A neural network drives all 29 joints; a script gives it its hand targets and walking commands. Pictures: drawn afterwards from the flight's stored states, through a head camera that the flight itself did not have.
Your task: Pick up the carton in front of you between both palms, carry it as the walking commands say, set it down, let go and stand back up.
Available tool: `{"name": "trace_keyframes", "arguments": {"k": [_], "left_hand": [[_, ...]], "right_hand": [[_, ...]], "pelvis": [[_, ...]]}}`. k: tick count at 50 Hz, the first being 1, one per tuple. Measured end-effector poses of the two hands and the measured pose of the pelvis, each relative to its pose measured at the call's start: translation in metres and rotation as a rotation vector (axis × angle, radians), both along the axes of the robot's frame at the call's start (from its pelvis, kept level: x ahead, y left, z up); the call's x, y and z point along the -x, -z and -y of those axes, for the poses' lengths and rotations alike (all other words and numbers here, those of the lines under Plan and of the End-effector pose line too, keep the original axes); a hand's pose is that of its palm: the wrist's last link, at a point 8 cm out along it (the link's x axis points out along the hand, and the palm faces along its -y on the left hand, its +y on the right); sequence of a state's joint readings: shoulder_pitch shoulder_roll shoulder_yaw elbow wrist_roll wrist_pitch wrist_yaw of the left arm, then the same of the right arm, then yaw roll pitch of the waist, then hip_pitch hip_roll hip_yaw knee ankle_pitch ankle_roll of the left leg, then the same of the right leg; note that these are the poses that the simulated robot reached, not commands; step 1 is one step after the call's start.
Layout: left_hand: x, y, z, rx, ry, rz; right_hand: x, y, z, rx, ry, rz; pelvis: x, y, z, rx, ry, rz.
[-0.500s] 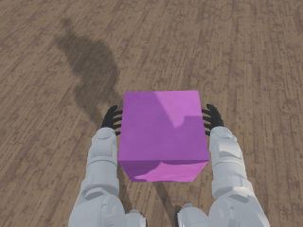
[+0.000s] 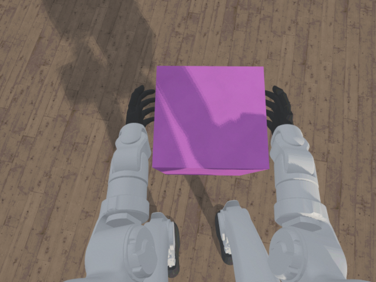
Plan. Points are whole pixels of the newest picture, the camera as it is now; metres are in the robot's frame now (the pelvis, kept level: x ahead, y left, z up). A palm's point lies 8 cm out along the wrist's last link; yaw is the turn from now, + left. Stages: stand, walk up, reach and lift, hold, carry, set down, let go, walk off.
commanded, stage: set down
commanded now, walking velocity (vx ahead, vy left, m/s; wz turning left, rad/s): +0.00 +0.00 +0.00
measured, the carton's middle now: (205, 130) +0.44 -0.06 -0.14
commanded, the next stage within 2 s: none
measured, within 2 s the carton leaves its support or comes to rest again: rests again in 1.44 s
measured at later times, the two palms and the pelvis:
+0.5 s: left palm (162, 127) +0.49 +0.05 -0.23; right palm (269, 132) +0.43 -0.24 -0.23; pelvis -0.03 +0.00 -0.13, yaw +1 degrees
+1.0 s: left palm (175, 129) +0.53 +0.02 -0.38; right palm (261, 136) +0.46 -0.27 -0.38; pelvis -0.04 -0.01 -0.22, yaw +1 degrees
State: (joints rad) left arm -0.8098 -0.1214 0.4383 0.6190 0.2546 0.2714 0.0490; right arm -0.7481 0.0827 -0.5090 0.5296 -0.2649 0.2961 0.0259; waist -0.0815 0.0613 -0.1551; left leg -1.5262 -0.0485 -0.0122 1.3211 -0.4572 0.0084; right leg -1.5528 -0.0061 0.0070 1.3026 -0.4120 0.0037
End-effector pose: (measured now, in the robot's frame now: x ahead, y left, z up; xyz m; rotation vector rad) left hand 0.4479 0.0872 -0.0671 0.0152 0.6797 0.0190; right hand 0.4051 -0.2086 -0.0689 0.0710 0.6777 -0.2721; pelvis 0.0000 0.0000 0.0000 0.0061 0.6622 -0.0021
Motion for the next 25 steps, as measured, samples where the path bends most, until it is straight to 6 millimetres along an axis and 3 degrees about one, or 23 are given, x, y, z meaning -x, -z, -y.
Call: {"name": "trace_keyframes", "arguments": {"k": [25], "left_hand": [[-0.038, 0.162, 0.036, -0.014, 0.058, -0.014]], "right_hand": [[-0.026, 0.159, 0.034, 0.024, 0.027, -0.020]], "pelvis": [[0.033, 0.126, 0.001, -0.010, -0.013, -0.137]]}}
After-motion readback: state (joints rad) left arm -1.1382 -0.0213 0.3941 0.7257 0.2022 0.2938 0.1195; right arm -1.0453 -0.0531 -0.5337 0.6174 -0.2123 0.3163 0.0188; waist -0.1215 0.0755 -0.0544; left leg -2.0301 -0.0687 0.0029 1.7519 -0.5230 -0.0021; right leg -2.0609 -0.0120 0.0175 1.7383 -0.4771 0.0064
